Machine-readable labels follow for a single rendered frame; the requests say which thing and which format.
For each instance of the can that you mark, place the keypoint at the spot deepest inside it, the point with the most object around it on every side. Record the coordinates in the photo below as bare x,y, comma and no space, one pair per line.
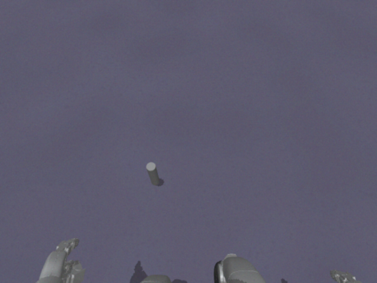
152,172

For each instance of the left robot hand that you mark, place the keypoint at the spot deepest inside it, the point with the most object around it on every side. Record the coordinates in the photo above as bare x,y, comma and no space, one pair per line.
57,264

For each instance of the right robot hand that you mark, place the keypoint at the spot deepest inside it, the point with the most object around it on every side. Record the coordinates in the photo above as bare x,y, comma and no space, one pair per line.
342,277

